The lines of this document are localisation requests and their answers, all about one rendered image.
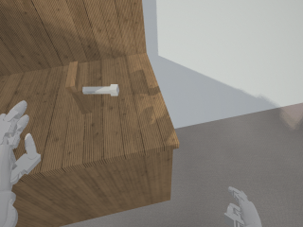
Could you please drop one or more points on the left robot hand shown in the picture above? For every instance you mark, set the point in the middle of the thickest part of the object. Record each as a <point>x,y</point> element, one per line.
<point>11,126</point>

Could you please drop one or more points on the tap lever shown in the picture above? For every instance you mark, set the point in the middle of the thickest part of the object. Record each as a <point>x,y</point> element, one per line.
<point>112,90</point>

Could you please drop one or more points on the counter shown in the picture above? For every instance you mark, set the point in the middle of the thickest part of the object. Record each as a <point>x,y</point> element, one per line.
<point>100,154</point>

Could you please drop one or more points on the right robot hand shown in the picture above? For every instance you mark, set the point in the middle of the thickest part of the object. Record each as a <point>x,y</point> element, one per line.
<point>244,215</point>

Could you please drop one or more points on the robot left forearm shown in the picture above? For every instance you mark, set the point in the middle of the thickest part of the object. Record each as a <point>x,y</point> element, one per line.
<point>8,213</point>

